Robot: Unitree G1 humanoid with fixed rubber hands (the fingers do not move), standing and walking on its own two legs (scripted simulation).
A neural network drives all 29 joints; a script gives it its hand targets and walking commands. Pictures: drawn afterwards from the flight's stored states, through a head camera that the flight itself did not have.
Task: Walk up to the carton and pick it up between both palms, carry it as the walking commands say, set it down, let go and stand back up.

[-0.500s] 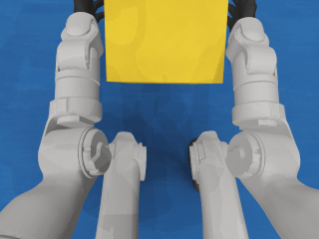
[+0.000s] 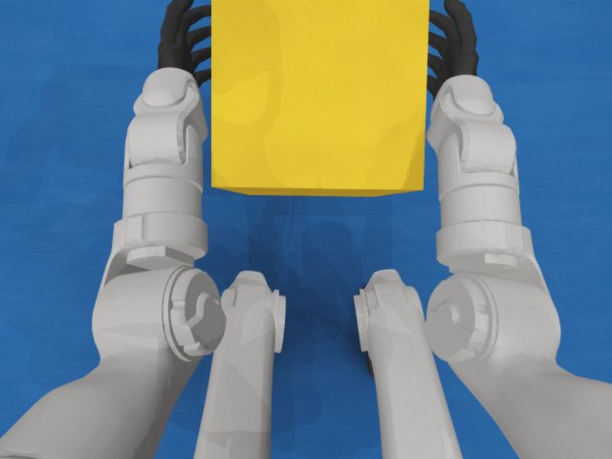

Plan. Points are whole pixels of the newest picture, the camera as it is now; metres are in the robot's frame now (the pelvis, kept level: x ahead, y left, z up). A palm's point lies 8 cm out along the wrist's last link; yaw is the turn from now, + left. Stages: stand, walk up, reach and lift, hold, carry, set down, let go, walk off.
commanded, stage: reach and lift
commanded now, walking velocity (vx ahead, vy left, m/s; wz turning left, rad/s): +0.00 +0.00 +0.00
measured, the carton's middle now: (314, 109) +0.51 +0.01 -0.16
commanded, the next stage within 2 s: none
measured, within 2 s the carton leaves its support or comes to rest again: neither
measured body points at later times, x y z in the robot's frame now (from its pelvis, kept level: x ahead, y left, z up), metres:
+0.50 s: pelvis +0.01 +0.00 +0.05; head +0.27 +0.01 +0.42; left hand +0.52 +0.15 -0.02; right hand +0.51 -0.14 -0.01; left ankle +0.10 +0.14 -0.46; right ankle +0.10 -0.14 -0.46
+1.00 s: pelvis +0.02 +0.00 +0.11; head +0.25 +0.01 +0.51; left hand +0.49 +0.15 +0.06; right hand +0.49 -0.14 +0.06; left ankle +0.10 +0.14 -0.46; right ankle +0.10 -0.14 -0.46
